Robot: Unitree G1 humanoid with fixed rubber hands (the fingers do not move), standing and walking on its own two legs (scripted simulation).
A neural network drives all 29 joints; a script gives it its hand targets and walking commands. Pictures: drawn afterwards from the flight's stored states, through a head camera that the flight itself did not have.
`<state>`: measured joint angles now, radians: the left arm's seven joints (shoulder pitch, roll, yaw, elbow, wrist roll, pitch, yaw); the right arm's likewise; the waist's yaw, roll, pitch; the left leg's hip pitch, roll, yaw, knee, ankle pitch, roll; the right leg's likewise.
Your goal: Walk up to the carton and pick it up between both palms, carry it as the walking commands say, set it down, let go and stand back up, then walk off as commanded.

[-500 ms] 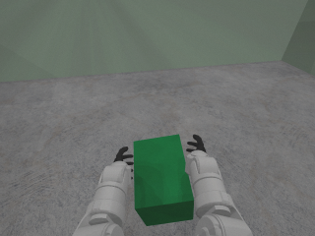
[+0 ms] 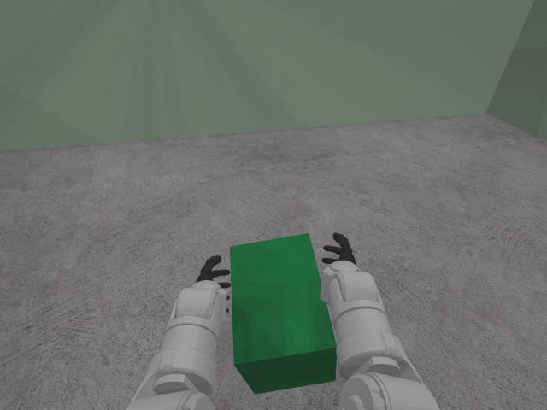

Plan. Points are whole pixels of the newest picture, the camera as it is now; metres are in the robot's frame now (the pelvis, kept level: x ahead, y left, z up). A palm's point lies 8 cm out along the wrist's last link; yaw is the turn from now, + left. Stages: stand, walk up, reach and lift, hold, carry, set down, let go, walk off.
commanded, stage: hold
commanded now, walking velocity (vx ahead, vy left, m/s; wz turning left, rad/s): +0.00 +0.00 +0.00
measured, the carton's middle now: (282, 313) +0.33 -0.03 -0.03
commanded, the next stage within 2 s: carry in 0.68 s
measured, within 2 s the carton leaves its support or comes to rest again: neither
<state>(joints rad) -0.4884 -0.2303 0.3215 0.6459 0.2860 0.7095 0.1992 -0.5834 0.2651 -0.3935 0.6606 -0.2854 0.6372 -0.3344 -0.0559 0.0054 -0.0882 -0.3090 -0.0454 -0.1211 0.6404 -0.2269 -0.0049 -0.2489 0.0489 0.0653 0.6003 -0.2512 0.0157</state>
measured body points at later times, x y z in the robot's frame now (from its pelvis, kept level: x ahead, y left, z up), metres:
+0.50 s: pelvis +0.00 +0.00 +0.00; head -0.08 +0.01 +0.44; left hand +0.32 +0.10 +0.04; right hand +0.33 -0.13 +0.08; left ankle +0.08 +0.11 -0.72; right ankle +0.05 -0.13 -0.72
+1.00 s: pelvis -0.02 -0.03 +0.00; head -0.02 -0.04 +0.45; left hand +0.37 +0.01 +0.09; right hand +0.33 -0.22 +0.09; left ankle +0.06 +0.11 -0.71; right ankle +0.04 -0.13 -0.72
